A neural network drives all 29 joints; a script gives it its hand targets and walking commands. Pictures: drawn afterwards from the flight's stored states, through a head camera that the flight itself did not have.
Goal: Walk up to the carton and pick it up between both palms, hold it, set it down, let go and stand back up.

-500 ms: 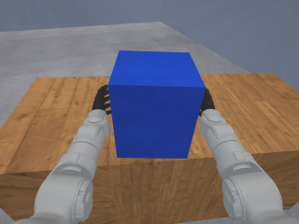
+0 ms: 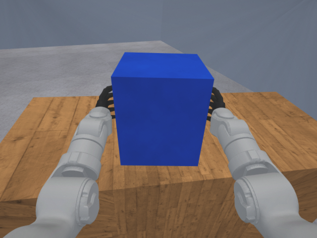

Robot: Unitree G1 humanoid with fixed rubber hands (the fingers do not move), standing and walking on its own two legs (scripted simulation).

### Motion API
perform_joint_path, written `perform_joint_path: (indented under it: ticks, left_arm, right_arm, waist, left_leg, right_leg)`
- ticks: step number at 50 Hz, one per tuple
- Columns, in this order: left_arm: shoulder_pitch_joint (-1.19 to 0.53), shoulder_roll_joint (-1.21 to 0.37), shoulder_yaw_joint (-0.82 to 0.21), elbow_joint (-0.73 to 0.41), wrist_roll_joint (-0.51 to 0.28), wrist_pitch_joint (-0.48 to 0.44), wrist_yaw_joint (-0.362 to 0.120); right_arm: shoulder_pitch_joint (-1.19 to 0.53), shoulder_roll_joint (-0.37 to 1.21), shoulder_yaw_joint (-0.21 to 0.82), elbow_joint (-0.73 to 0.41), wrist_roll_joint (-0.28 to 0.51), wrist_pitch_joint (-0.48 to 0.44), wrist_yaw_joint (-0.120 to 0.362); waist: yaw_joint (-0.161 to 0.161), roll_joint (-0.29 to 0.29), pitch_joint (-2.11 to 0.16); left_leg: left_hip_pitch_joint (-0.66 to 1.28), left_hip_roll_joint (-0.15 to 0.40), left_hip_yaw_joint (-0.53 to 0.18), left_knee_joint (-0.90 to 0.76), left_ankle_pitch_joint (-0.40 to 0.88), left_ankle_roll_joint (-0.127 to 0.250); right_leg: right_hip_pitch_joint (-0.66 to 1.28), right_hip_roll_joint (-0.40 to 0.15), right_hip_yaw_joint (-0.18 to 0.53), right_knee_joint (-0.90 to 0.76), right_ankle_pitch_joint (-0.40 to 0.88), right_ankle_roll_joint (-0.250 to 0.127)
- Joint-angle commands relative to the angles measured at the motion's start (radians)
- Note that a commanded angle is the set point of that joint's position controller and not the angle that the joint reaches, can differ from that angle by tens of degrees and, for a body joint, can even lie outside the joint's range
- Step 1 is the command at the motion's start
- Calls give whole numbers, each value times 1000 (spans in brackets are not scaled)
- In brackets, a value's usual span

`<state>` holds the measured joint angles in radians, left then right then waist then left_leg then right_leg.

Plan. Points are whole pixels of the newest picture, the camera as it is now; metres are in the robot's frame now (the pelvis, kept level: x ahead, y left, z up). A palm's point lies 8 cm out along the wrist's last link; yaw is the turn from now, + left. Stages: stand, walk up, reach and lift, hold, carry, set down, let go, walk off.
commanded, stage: reach and lift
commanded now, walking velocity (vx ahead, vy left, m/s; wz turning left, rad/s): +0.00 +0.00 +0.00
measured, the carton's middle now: (160, 107) +0.44 -0.01 +0.19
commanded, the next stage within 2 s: hold in 0.84 s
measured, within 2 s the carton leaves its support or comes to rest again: neither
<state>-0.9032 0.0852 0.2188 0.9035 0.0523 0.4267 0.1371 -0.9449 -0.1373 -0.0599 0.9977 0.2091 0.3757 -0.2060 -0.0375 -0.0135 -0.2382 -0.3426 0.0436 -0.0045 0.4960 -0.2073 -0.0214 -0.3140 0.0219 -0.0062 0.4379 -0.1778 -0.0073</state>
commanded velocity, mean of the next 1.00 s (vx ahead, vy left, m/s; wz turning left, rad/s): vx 0.00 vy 0.00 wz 0.00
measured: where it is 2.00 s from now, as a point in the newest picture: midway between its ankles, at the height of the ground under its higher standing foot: outside the picture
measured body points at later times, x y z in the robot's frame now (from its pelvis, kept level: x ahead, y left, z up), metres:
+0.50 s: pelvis +0.00 +0.00 +0.00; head -0.06 +0.02 +0.45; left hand +0.41 +0.16 +0.20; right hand +0.41 -0.15 +0.21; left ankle +0.03 +0.13 -0.74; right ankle +0.03 -0.12 -0.74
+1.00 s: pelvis +0.00 +0.00 +0.00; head -0.08 +0.02 +0.44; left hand +0.40 +0.15 +0.22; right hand +0.40 -0.15 +0.23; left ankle +0.03 +0.13 -0.74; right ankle +0.03 -0.12 -0.74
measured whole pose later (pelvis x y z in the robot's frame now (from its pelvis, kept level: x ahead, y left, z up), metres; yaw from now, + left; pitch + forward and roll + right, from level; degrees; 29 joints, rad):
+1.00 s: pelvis +0.00 +0.00 +0.00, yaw +0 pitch +1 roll -1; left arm -0.85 0.09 0.22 0.64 0.08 0.62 0.12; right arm -0.95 -0.14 -0.06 0.87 0.31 0.48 -0.25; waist -0.05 -0.01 -0.22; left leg -0.30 0.04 0.00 0.50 -0.21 -0.02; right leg -0.26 0.02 -0.01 0.42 -0.18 0.00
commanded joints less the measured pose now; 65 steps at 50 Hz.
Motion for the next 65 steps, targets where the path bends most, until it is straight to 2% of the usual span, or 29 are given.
perform_joint_path:
  ticks: [1,4,6,7,9,10,11,16,17,20,22,23,26,27,29,33,36,39,42,43,45,46,49,50,52,53,55,59,65]
  left_arm:
    - [-836,-800,-286,-449,-64,-23,-139]
    - [-827,-816,-327,-523,-85,-9,-127]
    - [-796,-816,-341,-475,-83,10,-123]
    - [-792,-793,-298,-459,-52,17,-125]
    - [-768,-782,-301,-422,-59,32,-137]
    - [-789,-795,-292,-453,-47,34,-140]
    - [-765,-778,-280,-394,-42,42,-145]
    - [-842,-809,-336,-521,-98,23,-130]
    - [-857,-839,-369,-575,-109,25,-128]
    - [-809,-805,-328,-451,-75,46,-141]
    - [-851,-796,-329,-543,-83,43,-144]
    - [-821,-781,-292,-445,-65,54,-149]
    - [-880,-813,-335,-537,-86,50,-139]
    - [-870,-812,-338,-526,-88,53,-135]
    - [-835,-807,-322,-500,-82,61,-138]
    - [-852,-828,-379,-603,-107,66,-130]
    - [-800,-803,-355,-563,-99,85,-136]
    - [-826,-801,-347,-581,-86,96,-134]
    - [-800,-786,-321,-557,-74,117,-144]
    - [-791,-794,-328,-567,-74,123,-146]
    - [-838,-798,-343,-592,-91,122,-143]
    - [-846,-814,-371,-688,-109,119,-136]
    - [-812,-812,-373,-648,-100,142,-136]
    - [-842,-805,-385,-710,-105,141,-135]
    - [-785,-763,-328,-592,-71,165,-145]
    - [-768,-773,-320,-573,-72,171,-155]
    - [-783,-763,-293,-545,-52,185,-165]
    - [-889,-800,-353,-687,-99,163,-156]
    - [-817,-780,-309,-569,-69,188,-160]
  right_arm:
    - [-859,845,233,-415,137,-47,127]
    - [-886,856,286,-534,183,-48,125]
    - [-860,819,271,-499,175,-33,126]
    - [-827,796,240,-436,158,-18,131]
    - [-827,793,247,-431,147,-12,125]
    - [-849,794,242,-446,158,-13,124]
    - [-851,782,235,-429,154,-9,124]
    - [-905,821,263,-520,177,-11,125]
    - [-922,834,277,-559,193,-17,121]
    - [-876,781,226,-465,160,10,113]
    - [-847,796,236,-459,168,12,119]
    - [-878,774,219,-443,156,14,117]
    - [-918,817,244,-493,181,4,126]
    - [-909,805,237,-477,175,9,122]
    - [-911,794,243,-504,183,15,123]
    - [-912,796,273,-559,218,18,116]
    - [-890,810,301,-588,226,36,108]
    - [-874,782,271,-529,215,55,110]
    - [-884,788,281,-539,228,67,103]
    - [-867,772,268,-530,220,71,103]
    - [-921,796,294,-587,245,69,104]
    - [-893,813,307,-626,264,72,105]
    - [-887,790,322,-624,270,89,101]
    - [-870,792,313,-619,269,96,102]
    - [-827,753,286,-524,249,120,100]
    - [-853,756,285,-560,246,118,100]
    - [-871,747,257,-508,239,122,104]
    - [-897,780,261,-566,253,114,111]
    - [-918,758,273,-569,255,123,109]
  waist:
    - [-1,89,-308]
    - [9,108,-400]
    - [-9,111,-319]
    - [-7,107,-262]
    - [-9,68,-228]
    - [-9,83,-254]
    - [-1,77,-215]
    - [-3,69,-336]
    - [-11,110,-402]
    - [-31,75,-246]
    - [-20,91,-285]
    - [-21,64,-214]
    - [1,101,-333]
    - [-19,93,-313]
    - [-15,74,-280]
    - [-26,114,-358]
    - [-19,74,-329]
    - [-25,100,-289]
    - [-14,72,-271]
    - [-33,77,-264]
    - [-6,77,-312]
    - [-12,113,-376]
    - [-13,99,-305]
    - [-19,113,-340]
    - [-18,76,-213]
    - [-17,60,-212]
    - [-17,69,-166]
    - [-28,112,-291]
    - [-13,76,-209]
  left_leg:
    - [214,-105,-55,-125,175,-14]
    - [260,-103,-63,-97,246,-24]
    - [257,-97,-71,-103,213,-28]
    - [248,-91,-71,-127,161,-24]
    - [219,-96,-58,-134,143,-17]
    - [238,-95,-57,-137,149,-22]
    - [208,-96,-57,-147,115,-18]
    - [246,-95,-64,-120,192,-15]
    - [280,-96,-66,-102,244,-27]
    - [221,-95,-61,-133,118,-20]
    - [240,-90,-58,-142,150,-23]
    - [207,-95,-53,-151,97,-17]
    - [242,-89,-55,-139,144,-19]
    - [240,-90,-59,-133,149,-22]
    - [225,-93,-56,-137,132,-15]
    - [272,-92,-68,-110,221,-31]
    - [241,-103,-61,-115,194,-16]
    - [236,-94,-61,-128,167,-19]
    - [235,-97,-56,-135,147,-11]
    - [240,-97,-55,-135,151,-18]
    - [237,-96,-58,-127,156,-13]
    - [272,-97,-62,-116,223,-22]
    - [250,-100,-68,-117,209,-20]
    - [271,-96,-69,-117,209,-24]
    - [220,-100,-63,-140,124,-16]
    - [209,-98,-59,-148,108,-11]
    - [192,-93,-53,-162,51,-7]
    - [232,-90,-62,-144,116,-16]
    - [189,-92,-59,-159,59,-3]
  right_leg:
    - [273,44,6,-125,187,34]
    - [289,53,3,-113,249,38]
    - [237,57,1,-133,194,32]
    - [227,56,-7,-145,144,33]
    - [222,51,-4,-148,134,38]
    - [224,53,-11,-148,131,39]
    - [225,53,-8,-160,104,37]
    - [242,56,1,-137,183,39]
    - [246,62,-4,-128,229,34]
    - [227,52,0,-155,131,39]
    - [235,57,-9,-144,146,39]
    - [215,54,-3,-158,95,41]
    - [229,54,-2,-142,137,34]
    - [222,58,-2,-146,146,33]
    - [233,58,-5,-146,136,36]
    - [248,66,-8,-133,214,34]
    - [278,58,4,-136,227,46]
    - [245,61,1,-140,176,39]
    - [246,62,2,-151,156,43]
    - [253,61,3,-152,166,42]
    - [258,64,6,-147,169,42]
    - [278,64,8,-131,232,41]
    - [279,69,7,-136,217,40]
    - [267,71,2,-139,214,40]
    - [233,67,4,-157,124,40]
    - [245,64,1,-157,122,40]
    - [222,58,-2,-165,57,40]
    - [238,62,2,-146,122,33]
    - [228,59,-1,-156,72,36]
